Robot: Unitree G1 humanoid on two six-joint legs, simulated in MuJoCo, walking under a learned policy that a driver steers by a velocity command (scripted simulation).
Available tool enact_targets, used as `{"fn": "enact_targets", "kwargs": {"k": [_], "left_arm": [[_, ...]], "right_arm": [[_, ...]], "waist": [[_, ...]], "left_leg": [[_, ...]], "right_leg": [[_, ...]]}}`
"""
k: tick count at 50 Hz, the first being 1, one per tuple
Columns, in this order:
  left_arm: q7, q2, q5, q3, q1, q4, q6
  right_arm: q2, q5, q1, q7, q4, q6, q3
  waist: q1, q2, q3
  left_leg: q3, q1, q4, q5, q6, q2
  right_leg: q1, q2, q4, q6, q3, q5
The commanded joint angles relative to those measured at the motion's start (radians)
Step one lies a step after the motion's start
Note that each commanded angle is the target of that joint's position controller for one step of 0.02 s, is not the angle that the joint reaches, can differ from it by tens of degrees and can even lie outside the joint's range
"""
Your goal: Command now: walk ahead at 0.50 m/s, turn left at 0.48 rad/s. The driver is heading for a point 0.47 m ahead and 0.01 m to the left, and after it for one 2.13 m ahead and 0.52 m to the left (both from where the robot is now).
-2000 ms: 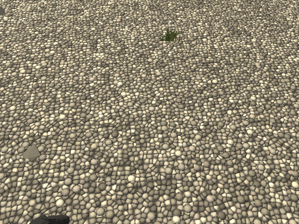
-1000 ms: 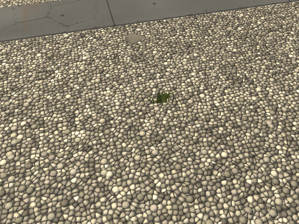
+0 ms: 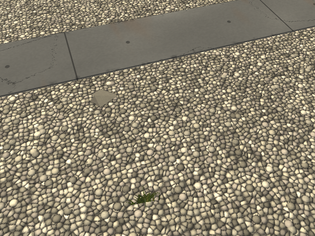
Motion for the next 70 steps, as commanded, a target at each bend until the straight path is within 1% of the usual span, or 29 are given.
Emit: {"fn": "enact_targets", "kwargs": {"k": [1,4,7,10,12,13,14,15,16,17,18,21,24,27,31,34,35,36,37,38,39,41,44,47,49,50,53,57,70], "left_arm": [[0.008,0.064,0.003,0.016,-0.041,-0.074,-0.002],[-0.001,0.047,-0.007,0.01,-0.144,-0.095,-0.013],[-0.011,0.069,-0.021,0.018,-0.201,-0.112,-0.024],[-0.018,0.105,-0.026,0.035,-0.161,-0.103,-0.036],[-0.011,0.142,-0.01,0.057,-0.001,-0.064,-0.046],[-0.005,0.19,0.003,0.068,0.144,-0.051,-0.046],[-0.013,0.266,0.0,0.092,0.232,0.006,-0.029],[-0.021,0.175,-0.028,0.075,0.227,0.001,-0.026],[-0.019,0.12,-0.028,0.059,0.18,-0.004,-0.024],[-0.02,0.109,-0.015,0.05,0.127,-0.011,-0.019],[-0.02,0.093,-0.011,0.043,0.101,-0.004,-0.015],[-0.02,0.071,-0.01,0.033,0.082,0.013,-0.019],[-0.014,0.117,-0.014,0.042,0.077,0.04,-0.015],[-0.004,0.143,-0.022,0.046,0.101,0.069,0.006],[0.0,0.147,-0.032,0.042,0.138,0.109,0.025],[0.004,0.128,-0.034,0.033,0.131,0.123,0.031],[0.004,0.095,-0.009,0.018,0.153,0.113,0.021],[0.0,0.013,0.002,-0.011,0.294,0.134,0.016],[-0.001,0.055,-0.008,-0.007,0.274,0.147,0.033],[-0.001,0.101,-0.022,0.007,0.232,0.136,0.051],[0.009,0.101,-0.026,0.012,0.188,0.135,0.073],[0.029,0.099,-0.015,0.019,0.161,0.134,0.112],[0.038,0.051,-0.009,0.01,0.193,0.166,0.121],[0.03,0.033,0.002,0.008,0.176,0.18,0.113],[0.031,0.075,0.019,0.01,0.125,0.151,0.11],[0.036,0.145,0.002,0.029,0.093,0.159,0.112],[0.033,0.068,0.005,0.012,0.057,0.174,0.087],[0.029,0.062,-0.008,0.008,0.08,0.202,0.065],[0.029,0.046,-0.014,-0.001,0.082,0.278,0.077]], "right_arm": [[-0.182,0.009,-0.03,-0.023,-0.075,-0.01,-0.05],[-0.184,0.015,0.02,-0.035,-0.058,0.005,-0.052],[-0.177,0.022,0.065,-0.04,-0.044,0.019,-0.052],[-0.172,0.015,0.052,-0.044,-0.047,0.029,-0.054],[-0.12,0.006,0.043,-0.038,-0.054,0.028,-0.037],[-0.069,-0.013,0.056,-0.035,-0.071,0.024,-0.016],[-0.014,0.019,0.219,-0.032,-0.076,0.013,0.002],[-0.112,0.029,0.193,-0.036,-0.054,0.009,-0.012],[-0.162,0.024,0.063,-0.035,-0.071,0.009,-0.027],[-0.153,0.011,-0.011,-0.037,-0.09,0.008,-0.025],[-0.141,-0.002,-0.052,-0.033,-0.104,0.003,-0.026],[-0.091,0.001,-0.035,-0.022,-0.102,0.002,-0.019],[-0.044,-0.019,-0.085,-0.023,-0.119,0.004,0.001],[-0.038,-0.012,-0.144,-0.016,-0.119,0.001,0.007],[-0.068,-0.013,-0.22,-0.005,-0.141,0.001,-0.003],[-0.113,-0.03,-0.136,-0.01,-0.111,-0.004,-0.025],[-0.178,-0.041,-0.076,-0.022,-0.111,-0.003,-0.037],[-0.171,-0.058,-0.066,-0.029,-0.115,0.012,-0.028],[-0.082,-0.039,-0.04,-0.024,-0.101,0.027,-0.007],[-0.066,-0.022,-0.072,-0.014,-0.091,0.033,0.002],[-0.072,-0.021,-0.121,-0.01,-0.089,0.037,0.001],[-0.1,-0.028,-0.227,-0.009,-0.097,0.041,-0.005],[-0.088,-0.039,-0.28,-0.015,-0.085,0.048,-0.008],[-0.062,-0.025,-0.271,-0.022,-0.055,0.052,0.0],[-0.037,-0.03,-0.212,-0.02,-0.016,0.051,0.01],[-0.048,-0.029,-0.183,-0.02,-0.015,0.051,0.003],[-0.052,-0.025,-0.203,-0.035,0.008,0.053,-0.001],[-0.05,-0.023,-0.172,-0.039,0.052,0.054,-0.005],[-0.063,-0.011,-0.155,-0.057,0.18,0.076,-0.013]], "waist": [[0.017,0.078,-0.036],[-0.027,0.098,-0.039],[-0.041,0.109,-0.041],[-0.004,0.145,-0.049],[0.074,0.136,-0.145],[0.128,0.031,-0.283],[0.066,-0.305,-0.372],[0.096,-0.195,-0.294],[0.121,-0.093,-0.156],[0.106,-0.025,-0.087],[0.091,-0.02,-0.036],[0.044,-0.081,-0.034],[0.038,-0.06,-0.044],[0.064,-0.071,-0.085],[0.075,-0.075,-0.091],[0.018,-0.038,-0.127],[0.008,0.045,-0.21],[0.053,0.215,-0.331],[0.015,0.234,-0.376],[0.02,0.185,-0.3],[0.03,0.136,-0.23],[0.066,0.148,-0.135],[0.089,0.179,-0.128],[0.094,0.149,-0.131],[0.068,0.088,-0.066],[0.018,-0.03,-0.014],[0.03,-0.065,-0.004],[0.04,-0.03,-0.046],[0.042,0.026,-0.046]], "left_leg": [[-0.215,-0.025,-0.139,0.216,0.162,0.228],[-0.199,-0.058,-0.112,0.159,0.117,0.194],[-0.273,0.009,-0.054,0.096,0.102,0.219],[-0.349,0.096,0.032,0.107,0.079,0.258],[-0.296,0.074,0.207,0.214,0.037,0.201],[-0.217,-0.042,0.47,0.056,0.004,0.139],[-0.096,-0.397,0.777,-0.404,-0.065,0.001],[-0.128,-0.528,0.893,-0.421,-0.071,0.073],[-0.12,-0.558,0.916,-0.327,-0.07,0.104],[-0.081,-0.535,0.892,-0.26,-0.073,0.136],[-0.07,-0.527,0.84,-0.216,-0.076,0.16],[-0.02,-0.434,0.721,-0.178,-0.09,0.197],[0.025,-0.375,0.538,-0.122,-0.127,0.194],[0.059,-0.257,0.356,0.087,-0.129,0.161],[0.04,-0.193,0.218,0.149,-0.098,0.134],[0.044,0.007,0.057,0.31,-0.04,0.128],[-0.069,0.184,0.109,0.701,0.011,0.26],[-0.264,0.41,0.171,0.954,0.179,0.464],[-0.345,0.378,0.126,0.857,0.231,0.498],[-0.325,0.294,0.083,0.624,0.2,0.46],[-0.299,0.214,0.044,0.424,0.16,0.423],[-0.235,0.008,-0.039,0.191,0.119,0.375],[-0.126,-0.133,-0.067,0.088,0.095,0.302],[-0.089,-0.167,-0.047,-0.136,0.056,0.266],[-0.071,-0.204,-0.025,-0.34,-0.034,0.212],[-0.018,-0.168,-0.012,-0.306,-0.066,0.158],[0.013,-0.024,0.078,-0.132,-0.076,0.146],[0.021,0.007,0.108,0.042,-0.067,0.146],[0.026,0.066,0.119,0.176,-0.082,0.153]], "right_leg": [[-0.001,0.011,-0.181,0.041,-0.021,0.166],[0.094,0.061,-0.367,0.048,-0.029,0.346],[0.122,0.082,-0.456,0.036,-0.003,0.345],[0.17,0.074,-0.504,-0.005,0.011,0.245],[0.42,0.033,-0.548,-0.074,0.005,0.25],[0.666,-0.127,-0.523,-0.142,0.173,0.212],[0.952,-0.323,-0.597,-0.322,0.626,0.022],[0.907,-0.328,-0.665,-0.307,0.725,-0.23],[0.784,-0.278,-0.684,-0.264,0.576,-0.223],[0.668,-0.234,-0.701,-0.241,0.458,-0.105],[0.586,-0.202,-0.721,-0.245,0.383,0.01],[0.488,-0.14,-0.76,-0.243,0.237,0.277],[0.442,-0.135,-0.742,-0.258,0.104,0.691],[0.424,-0.095,-0.728,-0.222,0.01,0.76],[0.479,-0.116,-0.664,-0.194,0.025,0.672],[0.465,-0.065,-0.509,-0.131,0.02,0.595],[0.382,-0.011,-0.37,-0.082,-0.018,0.418],[0.198,0.06,-0.159,-0.017,-0.05,-0.053],[0.17,0.057,-0.04,0.018,-0.008,-0.399],[0.127,0.033,0.001,0.029,0.008,-0.432],[0.102,0.017,0.012,0.038,-0.002,-0.396],[0.171,-0.008,-0.063,0.056,-0.007,-0.284],[0.341,0.013,-0.218,0.055,-0.051,-0.119],[0.466,0.032,-0.425,0.023,-0.078,0.096],[0.469,-0.035,-0.538,-0.02,-0.002,0.128],[0.353,-0.035,-0.534,-0.053,-0.005,-0.034],[0.237,-0.014,-0.595,-0.035,-0.005,-0.106],[0.309,-0.004,-0.557,-0.026,-0.02,0.057],[0.363,0.02,-0.554,-0.038,-0.047,0.206]]}}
